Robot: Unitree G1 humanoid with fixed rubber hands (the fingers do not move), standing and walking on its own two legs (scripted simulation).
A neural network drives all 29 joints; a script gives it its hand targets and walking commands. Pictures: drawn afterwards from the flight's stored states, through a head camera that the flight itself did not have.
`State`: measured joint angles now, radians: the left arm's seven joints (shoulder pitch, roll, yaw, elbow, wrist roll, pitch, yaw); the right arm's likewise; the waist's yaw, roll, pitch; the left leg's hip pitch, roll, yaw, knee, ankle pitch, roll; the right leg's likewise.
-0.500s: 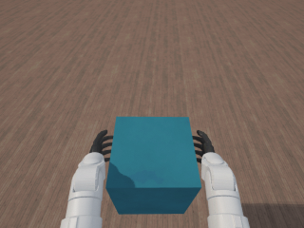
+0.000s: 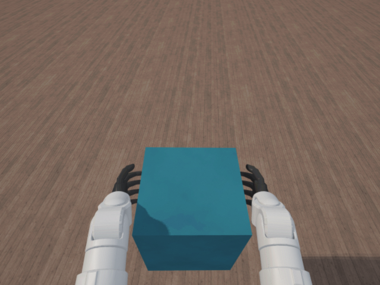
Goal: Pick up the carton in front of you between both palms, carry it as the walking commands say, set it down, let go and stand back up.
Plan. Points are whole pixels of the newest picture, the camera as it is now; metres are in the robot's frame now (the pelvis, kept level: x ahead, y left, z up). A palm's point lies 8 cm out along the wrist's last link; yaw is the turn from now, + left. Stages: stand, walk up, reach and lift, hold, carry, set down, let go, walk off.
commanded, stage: carry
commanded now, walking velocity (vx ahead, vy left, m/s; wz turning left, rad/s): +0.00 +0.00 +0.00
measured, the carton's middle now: (190, 211) +0.29 +0.00 -0.04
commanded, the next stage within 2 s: hold in 0.20 s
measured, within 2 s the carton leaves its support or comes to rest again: neither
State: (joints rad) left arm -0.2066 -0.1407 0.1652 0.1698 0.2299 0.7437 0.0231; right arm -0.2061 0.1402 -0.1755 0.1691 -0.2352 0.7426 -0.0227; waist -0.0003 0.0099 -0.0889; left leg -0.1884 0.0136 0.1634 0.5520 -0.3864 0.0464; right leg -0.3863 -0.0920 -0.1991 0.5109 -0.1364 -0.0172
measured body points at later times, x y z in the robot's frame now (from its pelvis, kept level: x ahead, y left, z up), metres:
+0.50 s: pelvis -0.01 -0.02 +0.01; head -0.03 -0.04 +0.46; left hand +0.24 +0.19 +0.04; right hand +0.31 -0.10 +0.03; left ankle -0.05 +0.07 -0.73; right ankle +0.08 -0.14 -0.73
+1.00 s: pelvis -0.02 -0.08 +0.01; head -0.05 -0.11 +0.46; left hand +0.25 +0.14 +0.04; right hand +0.32 -0.16 +0.04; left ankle -0.05 +0.07 -0.73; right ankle +0.08 -0.15 -0.73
